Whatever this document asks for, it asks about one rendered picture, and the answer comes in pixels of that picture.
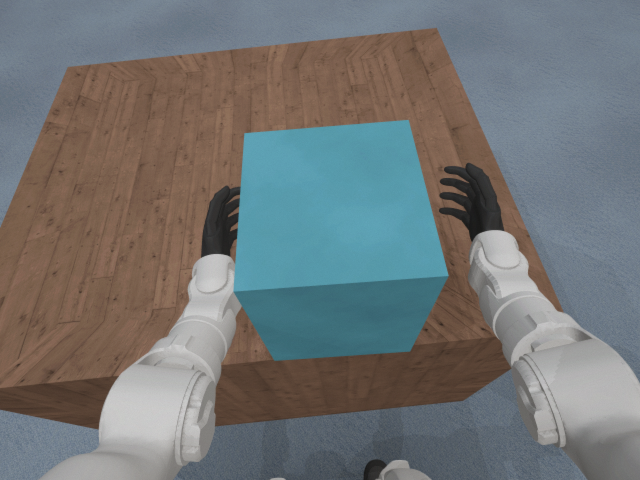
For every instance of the right robot upper arm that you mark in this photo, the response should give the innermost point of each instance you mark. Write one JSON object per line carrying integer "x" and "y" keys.
{"x": 579, "y": 397}

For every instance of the carton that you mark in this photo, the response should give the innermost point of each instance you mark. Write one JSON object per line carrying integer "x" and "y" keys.
{"x": 337, "y": 251}

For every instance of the robot left hand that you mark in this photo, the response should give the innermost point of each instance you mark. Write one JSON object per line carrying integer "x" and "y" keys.
{"x": 217, "y": 237}

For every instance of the robot right hand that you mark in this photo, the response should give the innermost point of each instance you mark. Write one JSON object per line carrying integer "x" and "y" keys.
{"x": 483, "y": 211}

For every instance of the robot right shin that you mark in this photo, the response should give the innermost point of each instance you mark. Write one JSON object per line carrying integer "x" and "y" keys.
{"x": 394, "y": 465}

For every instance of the right robot forearm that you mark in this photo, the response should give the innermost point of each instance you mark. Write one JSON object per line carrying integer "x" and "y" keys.
{"x": 521, "y": 317}

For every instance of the left robot upper arm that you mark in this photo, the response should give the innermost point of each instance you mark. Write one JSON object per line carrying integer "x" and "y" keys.
{"x": 157, "y": 420}

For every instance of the right robot foot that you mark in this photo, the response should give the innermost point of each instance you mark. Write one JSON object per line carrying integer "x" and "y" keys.
{"x": 373, "y": 469}

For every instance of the pedestal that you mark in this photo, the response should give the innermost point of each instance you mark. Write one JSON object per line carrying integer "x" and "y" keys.
{"x": 99, "y": 242}

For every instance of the left robot forearm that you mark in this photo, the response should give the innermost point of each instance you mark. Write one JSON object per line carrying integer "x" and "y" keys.
{"x": 201, "y": 337}

